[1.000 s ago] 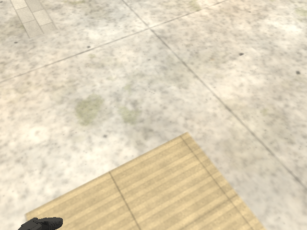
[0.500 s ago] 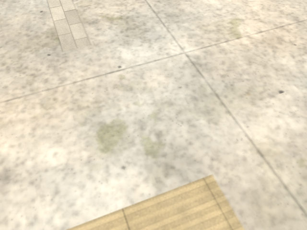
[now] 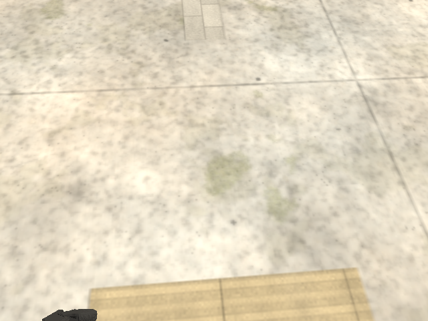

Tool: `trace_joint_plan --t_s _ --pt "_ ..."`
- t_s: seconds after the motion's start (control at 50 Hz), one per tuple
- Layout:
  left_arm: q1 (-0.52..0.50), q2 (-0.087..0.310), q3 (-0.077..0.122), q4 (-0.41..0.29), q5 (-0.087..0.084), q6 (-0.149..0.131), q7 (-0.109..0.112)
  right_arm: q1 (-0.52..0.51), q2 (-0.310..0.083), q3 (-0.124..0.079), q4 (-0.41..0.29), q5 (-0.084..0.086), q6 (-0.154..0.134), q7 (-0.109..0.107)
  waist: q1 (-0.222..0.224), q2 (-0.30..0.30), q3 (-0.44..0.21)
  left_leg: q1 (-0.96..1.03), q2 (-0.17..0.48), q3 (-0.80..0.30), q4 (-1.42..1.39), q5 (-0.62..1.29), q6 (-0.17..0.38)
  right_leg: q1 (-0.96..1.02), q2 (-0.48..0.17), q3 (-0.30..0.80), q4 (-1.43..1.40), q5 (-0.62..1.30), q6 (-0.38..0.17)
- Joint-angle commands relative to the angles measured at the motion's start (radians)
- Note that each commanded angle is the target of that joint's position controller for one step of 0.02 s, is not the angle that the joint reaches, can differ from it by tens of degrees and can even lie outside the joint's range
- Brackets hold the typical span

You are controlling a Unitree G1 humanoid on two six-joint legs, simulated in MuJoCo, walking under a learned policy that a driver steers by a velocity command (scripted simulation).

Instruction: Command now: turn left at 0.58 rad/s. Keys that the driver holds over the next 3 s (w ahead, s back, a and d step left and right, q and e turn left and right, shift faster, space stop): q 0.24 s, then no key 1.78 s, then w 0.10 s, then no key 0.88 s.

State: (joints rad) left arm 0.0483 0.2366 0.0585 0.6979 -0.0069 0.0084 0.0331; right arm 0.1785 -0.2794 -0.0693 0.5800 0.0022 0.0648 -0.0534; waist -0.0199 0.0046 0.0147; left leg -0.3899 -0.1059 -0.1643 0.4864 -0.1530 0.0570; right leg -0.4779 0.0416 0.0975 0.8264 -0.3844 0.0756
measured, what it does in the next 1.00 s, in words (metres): steps on the spot: right foot, then left foot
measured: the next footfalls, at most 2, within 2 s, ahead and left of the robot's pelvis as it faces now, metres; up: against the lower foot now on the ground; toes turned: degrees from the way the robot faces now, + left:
right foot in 0.14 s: +0.04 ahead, -0.13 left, +0.00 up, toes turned +11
left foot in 0.58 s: -0.04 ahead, +0.12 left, +0.00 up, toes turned +11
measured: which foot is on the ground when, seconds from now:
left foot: down 0.00-0.14, up 0.16-0.56, down 0.58-1.00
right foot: up 0.00-0.12, down 0.14-1.00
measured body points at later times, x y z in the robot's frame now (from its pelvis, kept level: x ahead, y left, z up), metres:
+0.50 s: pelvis -0.02 -0.04 +0.01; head +0.01 -0.06 +0.46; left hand +0.06 +0.24 -0.09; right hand +0.17 -0.27 -0.11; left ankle -0.09 +0.13 -0.69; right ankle +0.00 -0.14 -0.74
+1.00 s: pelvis -0.03 +0.00 +0.00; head -0.03 +0.00 +0.45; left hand +0.00 +0.30 -0.12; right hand +0.16 -0.20 -0.10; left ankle -0.08 +0.11 -0.74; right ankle +0.00 -0.14 -0.74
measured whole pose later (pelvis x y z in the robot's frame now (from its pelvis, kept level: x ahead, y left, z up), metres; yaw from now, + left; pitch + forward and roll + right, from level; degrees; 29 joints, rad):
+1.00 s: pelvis -0.03 +0.00 +0.00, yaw +14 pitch -2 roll +0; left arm 0.16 0.27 0.04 0.90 0.00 0.02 0.04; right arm 0.24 -0.22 -0.03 0.68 -0.02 -0.01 -0.02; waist 0.02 0.01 0.04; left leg -0.13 -0.01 -0.03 0.44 -0.27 0.01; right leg -0.15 -0.05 -0.04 0.41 -0.22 0.04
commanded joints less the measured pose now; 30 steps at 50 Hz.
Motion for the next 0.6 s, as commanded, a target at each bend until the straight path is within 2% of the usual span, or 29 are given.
trace_joint_plan --t_s 0.02,0.08,0.1,0.12,0.14,0.16,0.18,0.2,0.22,0.24,0.26,0.3,0.34,0.38,0.44,0.46,0.48,0.5,0.54,0.56,0.58,0.6 --pt "-0.034 0.088 0.024 -0.07 -0.009 -0.022 -0.002 -0.007 -0.162 -0.052 -0.076 0.007 -0.006 -0.006 -0.01 0.148 -0.136 0.206 0.26 -0.35 -0.133 0.136 0.147 0.013 0.018 0.001 -0.085 -0.008 -0.014" --pt "0.019 0.104 0.036 -0.054 -0.014 -0.03 -0.01 -0.03 -0.16 -0.05 -0.081 0.015 -0.006 0.009 0.014 0.182 -0.128 0.209 0.232 -0.394 -0.133 0.103 0.134 0.109 0.026 -0.004 -0.242 0.015 -0.039" --pt "0.054 0.105 0.041 -0.042 -0.014 -0.033 -0.015 -0.045 -0.159 -0.05 -0.083 0.024 -0.004 0.011 0.037 0.172 -0.126 0.182 0.21 -0.387 -0.118 0.088 0.117 0.182 0.025 -0.021 -0.351 0.086 -0.052" --pt "0.105 0.128 0.052 -0.016 -0.017 -0.033 -0.018 -0.046 -0.151 -0.05 -0.077 0.04 0.001 0.002 0.065 0.147 -0.13 0.126 0.186 -0.391 -0.11 0.03 0.082 0.3 -0.008 -0.011 -0.456 0.179 -0.062" --pt "0.126 0.168 0.064 -0.011 -0.005 -0.029 -0.017 -0.016 -0.117 -0.043 -0.072 0.037 0.004 -0.001 0.054 0.035 -0.147 0.016 0.116 -0.312 0.023 -0.186 0.032 0.427 -0.149 0.083 -0.497 0.234 -0.109" --pt "0.091 0.255 0.076 -0.023 0.032 -0.025 -0.016 -0.003 -0.113 -0.045 -0.101 0.045 -0.004 -0.001 0.005 -0.268 -0.103 -0.196 -0.075 -0.097 0.262 -0.43 -0.034 0.44 -0.372 0.351 -0.532 0.444 -0.264" --pt "0.038 0.204 0.066 -0.056 0.06 -0.033 -0.017 0.012 -0.206 -0.078 -0.082 0.012 -0.019 -0.001 0.008 -0.227 -0.091 -0.246 -0.019 -0.109 0.544 -0.459 -0.097 0.349 -0.482 0.442 -0.55 0.526 -0.359" --pt "-0.04 0.158 0.049 -0.072 0.046 -0.031 -0.008 0.062 -0.243 -0.096 -0.045 0.003 -0.025 0.006 -0.045 -0.13 -0.086 -0.196 0.002 -0.084 0.67 -0.388 -0.109 0.299 -0.42 0.313 -0.536 0.504 -0.326" --pt "-0.078 0.124 0.038 -0.08 0.029 -0.027 -0.003 0.095 -0.218 -0.093 -0.012 0.005 -0.016 0.004 -0.058 -0.096 -0.066 -0.193 0.007 -0.063 0.716 -0.317 -0.118 0.284 -0.334 0.208 -0.522 0.422 -0.269" --pt "-0.073 0.102 0.029 -0.078 0.011 -0.024 0.004 0.108 -0.186 -0.084 0.0 0.002 -0.006 0.001 -0.043 -0.09 -0.052 -0.229 0.006 -0.06 0.786 -0.256 -0.129 0.308 -0.293 0.152 -0.517 0.367 -0.246" --pt "-0.051 0.097 0.02 -0.072 0.005 -0.02 0.012 0.11 -0.152 -0.073 0.002 0.003 -0.002 0.003 -0.029 -0.093 -0.039 -0.232 0.006 -0.045 0.846 -0.234 -0.143 0.3 -0.273 0.114 -0.519 0.395 -0.254" --pt "0.015 0.107 0.011 -0.05 0.013 -0.006 0.022 0.067 -0.106 -0.05 -0.028 0.011 -0.01 0.005 -0.001 -0.1 -0.035 -0.23 -0.003 -0.005 0.849 -0.219 -0.17 0.33 -0.253 0.075 -0.54 0.426 -0.294" --pt "0.055 0.114 0.007 -0.043 0.017 -0.002 0.023 0.038 -0.101 -0.042 -0.037 0.015 -0.016 0.001 0.028 -0.121 -0.04 -0.245 0.008 -0.012 0.748 -0.223 -0.187 0.425 -0.258 0.07 -0.543 0.431 -0.309" --pt "0.062 0.121 0.006 -0.046 0.021 -0.01 0.017 0.034 -0.102 -0.042 -0.032 0.009 -0.019 -0.005 0.037 -0.142 -0.054 -0.203 0.038 -0.02 0.616 -0.238 -0.199 0.472 -0.266 0.067 -0.536 0.422 -0.301" --pt "0.048 0.14 0.009 -0.033 0.005 -0.016 0.005 0.035 -0.067 -0.025 -0.025 -0.005 -0.022 -0.003 0.036 -0.183 -0.049 -0.052 0.106 0.047 0.365 -0.269 -0.201 0.438 -0.265 0.047 -0.548 0.368 -0.296" --pt "0.052 0.154 0.013 -0.026 0.0 -0.014 0.001 0.026 -0.058 -0.019 -0.025 -0.006 -0.025 0.0 0.045 -0.198 -0.037 0.003 0.124 0.087 0.28 -0.288 -0.194 0.412 -0.264 0.042 -0.55 0.366 -0.296" --pt "0.075 0.164 0.015 -0.017 0.005 -0.007 -0.005 0.023 -0.057 -0.016 -0.024 -0.005 -0.028 0.005 0.054 -0.217 -0.033 0.042 0.121 0.124 0.22 -0.313 -0.187 0.399 -0.263 0.04 -0.529 0.403 -0.305" --pt "0.095 0.177 0.019 -0.008 0.002 0.0 -0.007 0.031 -0.069 -0.019 -0.016 0.001 -0.031 0.009 0.06 -0.209 -0.028 0.067 0.114 0.145 0.159 -0.295 -0.176 0.396 -0.27 0.049 -0.51 0.45 -0.312" --pt "0.101 0.183 0.019 0.006 -0.016 0.01 -0.005 0.084 -0.063 -0.018 0.015 0.004 -0.039 0.015 0.031 -0.169 -0.023 0.159 0.101 0.176 -0.05 -0.136 -0.139 0.377 -0.269 0.045 -0.459 0.555 -0.301" --pt "0.129 0.176 0.017 0.024 -0.026 0.009 -0.006 0.106 -0.065 -0.017 0.027 -0.002 -0.043 0.019 0.016 -0.148 -0.019 0.229 0.101 0.169 -0.174 -0.008 -0.109 0.346 -0.255 0.033 -0.439 0.585 -0.271" --pt "0.154 0.159 0.012 0.033 -0.021 -0.002 -0.007 0.114 -0.105 -0.023 0.023 -0.009 -0.045 0.016 0.02 -0.1 -0.045 0.33 0.148 0.104 -0.176 0.125 -0.075 0.284 -0.236 0.017 -0.414 0.537 -0.213" --pt "0.151 0.113 -0.004 0.014 0.015 -0.019 -0.015 0.129 -0.163 -0.032 0.011 -0.017 -0.044 0.009 0.043 0.053 -0.111 0.441 0.263 -0.009 -0.092 0.434 -0.033 0.2 -0.168 -0.056 -0.313 0.402 -0.147"
Over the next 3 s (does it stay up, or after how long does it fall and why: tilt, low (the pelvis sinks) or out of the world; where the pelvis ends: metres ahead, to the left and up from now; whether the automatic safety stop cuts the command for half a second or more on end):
stays up -0.01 -0.03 0.00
